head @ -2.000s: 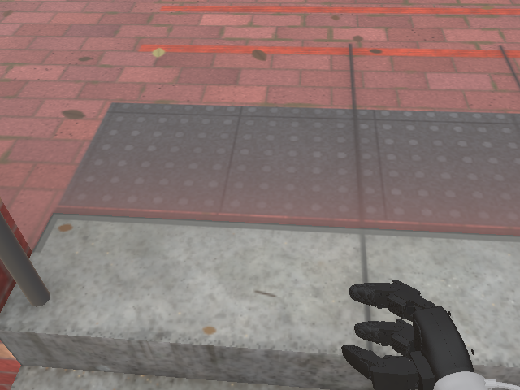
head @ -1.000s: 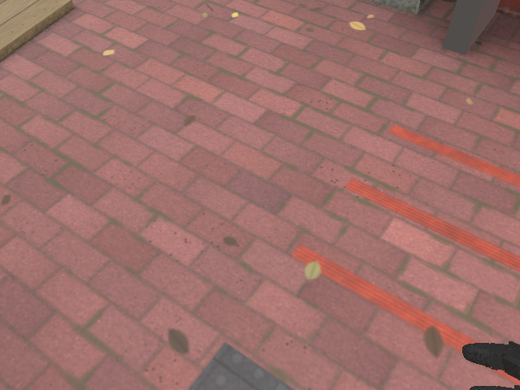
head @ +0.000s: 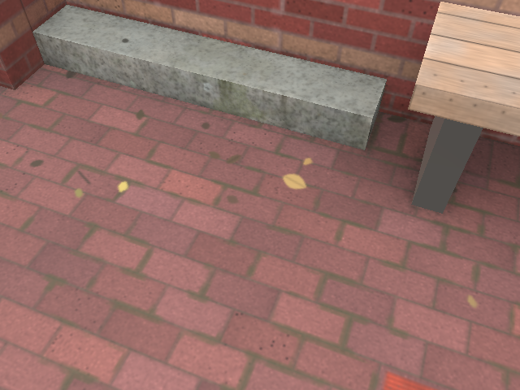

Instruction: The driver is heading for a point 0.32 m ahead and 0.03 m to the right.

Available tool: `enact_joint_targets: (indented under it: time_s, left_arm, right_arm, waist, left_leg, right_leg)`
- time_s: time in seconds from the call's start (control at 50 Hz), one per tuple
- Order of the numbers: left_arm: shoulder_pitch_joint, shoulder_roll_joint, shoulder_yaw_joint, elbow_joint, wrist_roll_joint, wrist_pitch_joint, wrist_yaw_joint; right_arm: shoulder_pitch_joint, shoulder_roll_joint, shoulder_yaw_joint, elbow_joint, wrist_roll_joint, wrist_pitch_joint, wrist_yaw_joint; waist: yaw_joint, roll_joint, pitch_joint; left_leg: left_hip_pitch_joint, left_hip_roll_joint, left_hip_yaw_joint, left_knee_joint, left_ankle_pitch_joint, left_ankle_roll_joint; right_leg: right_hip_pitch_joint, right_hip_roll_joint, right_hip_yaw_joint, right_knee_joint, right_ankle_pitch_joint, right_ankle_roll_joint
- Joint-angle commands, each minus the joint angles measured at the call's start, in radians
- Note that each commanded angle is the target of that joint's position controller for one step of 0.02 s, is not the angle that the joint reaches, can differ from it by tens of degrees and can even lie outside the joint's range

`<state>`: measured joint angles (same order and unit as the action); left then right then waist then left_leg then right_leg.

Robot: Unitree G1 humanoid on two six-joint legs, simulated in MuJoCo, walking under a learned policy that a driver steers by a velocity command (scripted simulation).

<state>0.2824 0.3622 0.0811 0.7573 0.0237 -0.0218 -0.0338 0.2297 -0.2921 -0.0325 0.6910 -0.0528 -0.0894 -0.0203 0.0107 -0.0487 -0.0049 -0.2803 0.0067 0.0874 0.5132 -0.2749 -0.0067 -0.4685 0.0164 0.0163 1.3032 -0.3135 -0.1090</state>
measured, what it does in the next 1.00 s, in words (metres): walks ahead, turning right: right foot, then left foot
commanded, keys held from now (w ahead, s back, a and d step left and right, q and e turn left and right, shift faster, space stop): w+e+shift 0.10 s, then shift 0.90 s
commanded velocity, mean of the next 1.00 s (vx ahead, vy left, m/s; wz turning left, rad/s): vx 0.33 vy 0.00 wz -0.32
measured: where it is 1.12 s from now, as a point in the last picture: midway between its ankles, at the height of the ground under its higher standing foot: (275, 381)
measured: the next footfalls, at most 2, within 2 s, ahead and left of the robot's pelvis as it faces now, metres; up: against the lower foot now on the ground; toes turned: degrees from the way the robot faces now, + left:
right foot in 0.26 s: +0.45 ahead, -0.11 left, +0.00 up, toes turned -14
left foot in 0.68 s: +0.64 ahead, +0.07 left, +0.00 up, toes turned -18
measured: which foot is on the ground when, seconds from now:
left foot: down 0.00-0.26, up 0.28-0.66, down 0.68-1.00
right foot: up 0.00-0.24, down 0.26-1.00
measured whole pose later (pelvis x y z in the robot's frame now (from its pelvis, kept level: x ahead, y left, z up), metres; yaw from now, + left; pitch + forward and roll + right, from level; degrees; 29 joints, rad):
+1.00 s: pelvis +0.52 +0.00 -0.01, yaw -18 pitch +1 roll +0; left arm 0.23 0.22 0.02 0.87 0.01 0.03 0.03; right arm 0.10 -0.19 -0.01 0.72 -0.02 -0.03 -0.01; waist 0.02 0.01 0.00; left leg -0.41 -0.02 0.00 0.60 -0.22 0.03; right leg -0.20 0.02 0.05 0.59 -0.41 0.01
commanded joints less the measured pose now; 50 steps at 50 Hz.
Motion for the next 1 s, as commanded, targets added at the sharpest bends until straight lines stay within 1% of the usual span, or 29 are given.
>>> enact_joint_targets:
  time_s: [0.02,0.1,0.14,0.16,0.18,0.22,0.24,0.26,0.28,0.3,0.32,0.34,0.36,0.38,0.4,0.46,0.52,0.62,0.66,0.68,0.7,0.72,0.74,0.76,0.8,0.82,0.88,0.94,1.0]
  left_arm:
    - [-0.116,-0.048,-0.029,-0.146,0.012,0.02,-0.028]
    - [-0.231,-0.037,-0.05,-0.229,0.013,0.023,-0.053]
    - [-0.288,-0.05,-0.065,-0.239,0.018,0.011,-0.066]
    - [-0.293,-0.056,-0.068,-0.226,0.018,0.0,-0.072]
    - [-0.245,-0.051,-0.067,-0.202,0.02,-0.008,-0.071]
    - [-0.044,-0.001,-0.046,-0.131,0.036,-0.02,-0.057]
    - [0.034,0.079,0.004,-0.15,-0.047,-0.025,-0.032]
    - [0.104,0.134,0.014,-0.108,-0.047,-0.021,-0.009]
    - [0.044,0.226,0.01,-0.139,0.002,-0.022,0.018]
    - [0.057,0.168,0.005,-0.171,0.025,-0.023,0.017]
    - [0.025,0.154,0.008,-0.173,0.008,-0.02,0.009]
    - [-0.055,0.118,0.0,-0.166,-0.028,-0.029,0.002]
    - [-0.109,0.077,-0.013,-0.173,-0.042,-0.038,0.005]
    - [-0.136,0.075,-0.014,-0.17,-0.033,-0.045,0.009]
    - [-0.146,0.07,-0.015,-0.164,-0.017,-0.05,0.008]
    - [-0.154,0.037,-0.023,-0.12,-0.018,-0.057,0.013]
    - [-0.162,0.025,-0.023,-0.094,-0.023,-0.035,0.034]
    - [-0.11,0.011,-0.026,-0.042,-0.023,-0.013,0.035]
    - [-0.118,0.001,-0.031,-0.029,-0.029,-0.011,0.033]
    - [-0.097,-0.011,-0.036,-0.02,-0.025,-0.014,0.033]
    - [-0.054,-0.041,-0.045,-0.017,-0.006,-0.021,0.034]
    - [0.09,-0.075,-0.051,0.011,-0.002,-0.034,0.032]
    - [0.086,-0.052,-0.052,0.023,-0.006,-0.029,0.038]
    - [0.038,-0.026,-0.046,0.015,-0.011,-0.009,0.043]
    - [-0.012,-0.017,-0.038,0.023,-0.01,0.037,0.05]
    - [-0.031,-0.016,-0.037,0.024,-0.006,0.052,0.052]
    - [-0.034,-0.025,-0.036,0.036,-0.006,0.052,0.062]
    - [-0.032,-0.035,-0.035,0.056,-0.011,0.038,0.066]
    - [-0.028,-0.045,-0.034,0.075,-0.013,0.037,0.07]
  right_arm:
    - [0.154,-0.035,-0.016,0.035,0.028,-0.032,0.012]
    - [0.086,-0.069,-0.018,0.063,0.028,-0.048,0.014]
    - [0.078,-0.079,-0.015,0.077,0.034,-0.05,0.014]
    - [0.121,-0.098,-0.018,0.093,0.038,-0.054,0.014]
    - [0.146,-0.14,-0.026,0.099,0.041,-0.054,0.012]
    - [0.142,-0.22,-0.042,0.093,0.051,-0.038,0.0]
    - [0.075,-0.324,-0.071,0.064,0.101,-0.035,-0.012]
    - [0.071,-0.251,-0.055,0.058,0.097,-0.032,-0.016]
    - [0.257,-0.091,-0.008,0.032,0.029,-0.039,-0.001]
    - [0.308,-0.162,-0.003,0.041,0.069,-0.05,0.019]
    - [0.2,-0.21,-0.017,0.026,0.092,-0.041,0.016]
    - [0.146,-0.179,-0.015,-0.002,0.09,-0.032,0.004]
    - [0.114,-0.159,-0.012,0.007,0.075,-0.017,-0.011]
    - [0.124,-0.158,-0.018,0.007,0.071,0.003,-0.021]
    - [0.137,-0.146,-0.019,0.002,0.067,0.02,-0.025]
    - [0.11,-0.073,-0.008,-0.014,0.052,0.038,-0.035]
    - [0.045,-0.035,0.003,-0.021,0.042,0.038,-0.03]
    - [-0.092,-0.06,-0.003,-0.046,0.053,0.039,-0.01]
    - [-0.092,-0.069,-0.012,-0.046,0.042,0.031,-0.001]
    - [-0.081,-0.082,-0.019,-0.038,0.029,0.026,0.0]
    - [-0.077,-0.123,-0.025,-0.043,0.016,0.02,-0.003]
    - [-0.109,-0.14,-0.025,-0.065,0.001,0.024,-0.006]
    - [-0.083,-0.054,-0.012,-0.054,0.009,0.034,-0.005]
    - [-0.089,-0.025,-0.004,-0.046,0.022,0.044,0.001]
    - [-0.16,-0.037,-0.007,-0.063,0.036,0.058,0.015]
    - [-0.168,-0.049,-0.011,-0.066,0.035,0.056,0.019]
    - [-0.15,-0.032,-0.01,-0.057,0.029,0.045,0.018]
    - [-0.134,-0.015,-0.011,-0.044,0.036,0.042,0.01]
    - [-0.145,-0.012,-0.017,-0.037,0.039,0.05,0.007]
  waist:
    - [-0.034,0.125,0.024]
    - [0.027,0.128,0.082]
    - [0.031,0.051,0.152]
    - [0.016,0.038,0.148]
    - [0.031,0.063,0.114]
    - [0.128,0.123,-0.018]
    - [0.222,0.163,-0.108]
    - [0.232,0.062,-0.124]
    - [0.055,-0.282,-0.289]
    - [0.109,-0.134,-0.622]
    - [0.115,0.007,-0.542]
    - [0.051,0.09,-0.341]
    - [0.016,0.146,-0.222]
    - [-0.021,0.152,-0.148]
    - [-0.051,0.132,-0.128]
    - [-0.072,0.063,-0.117]
    - [-0.056,0.014,-0.149]
    - [0.004,-0.043,-0.12]
    - [-0.017,-0.045,-0.109]
    - [-0.021,-0.033,-0.108]
    - [0.005,0.033,-0.122]
    - [0.079,0.19,-0.171]
    - [0.037,0.239,-0.242]
    - [0.03,0.225,-0.232]
    - [0.032,0.144,-0.124]
    - [0.023,0.122,-0.081]
    - [0.013,0.127,-0.083]
    - [0.001,0.101,-0.119]
    - [0.0,0.08,-0.109]
  left_leg:
    - [0.266,0.293,-0.276,-0.287,0.186,0.124]
    - [0.162,0.222,0.006,-0.373,0.403,0.072]
    - [0.052,0.164,0.125,-0.398,0.604,0.054]
    - [0.049,0.154,0.138,-0.374,0.771,0.055]
    - [0.078,0.157,0.139,-0.303,0.957,0.056]
    - [0.118,0.191,0.125,-0.006,1.154,0.053]
    - [0.091,0.193,0.075,0.172,1.207,0.026]
    - [-0.025,0.082,0.094,0.512,0.591,-0.017]
    - [-0.322,-0.03,0.018,0.992,-0.387,-0.05]
    - [-0.389,-0.02,-0.248,1.132,-0.38,-0.044]
    - [-0.364,0.021,-0.229,1.075,-0.299,-0.043]
    - [-0.418,0.059,-0.192,0.971,-0.241,-0.046]
    - [-0.413,0.088,-0.174,0.922,-0.207,-0.057]
    - [-0.348,0.102,-0.169,0.887,-0.177,-0.062]
    - [-0.298,0.11,-0.17,0.856,-0.163,-0.066]
    - [-0.243,0.111,-0.149,0.66,-0.098,-0.076]
    - [-0.198,0.086,-0.126,0.423,0.102,-0.078]
    - [-0.14,0.049,-0.137,0.16,0.223,-0.056]
    - [-0.066,0.022,-0.118,0.011,0.256,-0.017]
    - [0.008,0.022,-0.12,-0.063,0.369,0.007]
    - [0.098,0.111,-0.203,-0.047,0.718,0.036]
    - [0.247,0.244,-0.322,0.005,0.96,0.153]
    - [0.239,0.293,-0.387,-0.016,0.844,0.238]
    - [0.173,0.261,-0.397,-0.038,0.64,0.23]
    - [0.042,0.158,-0.297,-0.053,0.259,0.143]
    - [0.009,0.126,-0.264,-0.052,0.167,0.111]
    - [0.034,0.097,-0.232,-0.026,0.238,0.09]
    - [0.108,0.089,-0.213,0.025,0.399,0.104]
    - [0.114,0.085,-0.21,0.03,0.404,0.116]
  right_leg:
    - [-0.373,-0.126,0.062,0.006,-0.002,0.006]
    - [-0.331,-0.127,0.005,-0.174,0.218,0.015]
    - [-0.15,-0.07,-0.089,-0.449,0.339,0.01]
    - [-0.041,-0.014,-0.151,-0.525,0.387,0.003]
    - [0.06,0.04,-0.182,-0.566,0.397,-0.006]
    - [0.31,0.104,-0.148,-0.638,0.349,-0.041]
    - [0.494,0.058,-0.046,-0.698,0.478,-0.073]
    - [0.64,-0.024,0.064,-0.818,0.651,-0.099]
    - [0.962,-0.298,0.367,-0.607,1.429,-0.226]
    - [1.084,-0.438,0.604,-0.691,1.296,-0.377]
    - [0.926,-0.373,0.552,-0.779,1.092,-0.341]
    - [0.729,-0.319,0.469,-0.832,0.923,-0.293]
    - [0.549,-0.288,0.419,-0.872,0.855,-0.26]
    - [0.377,-0.268,0.37,-0.915,0.854,-0.243]
    - [0.274,-0.261,0.345,-0.946,0.85,-0.24]
    - [0.129,-0.203,0.208,-0.98,0.897,-0.215]
    - [0.141,-0.127,0.09,-0.954,0.867,-0.159]
    - [0.213,-0.157,0.123,-0.91,0.632,-0.126]
    - [0.219,-0.158,0.146,-0.836,0.536,-0.089]
    - [0.206,-0.123,0.145,-0.799,0.44,-0.048]
    - [0.168,-0.06,0.115,-0.732,0.291,0.008]
    - [0.04,0.009,0.087,-0.673,-0.01,0.066]
    - [0.073,-0.009,0.056,-0.636,-0.101,0.109]
    - [0.126,-0.029,0.05,-0.67,-0.086,0.124]
    - [0.15,-0.02,0.041,-0.757,-0.042,0.114]
    - [0.145,-0.017,0.046,-0.779,-0.033,0.101]
    - [0.165,-0.025,0.06,-0.786,0.027,0.09]
    - [0.165,-0.031,0.065,-0.781,0.095,0.101]
    - [0.168,-0.032,0.062,-0.782,0.103,0.106]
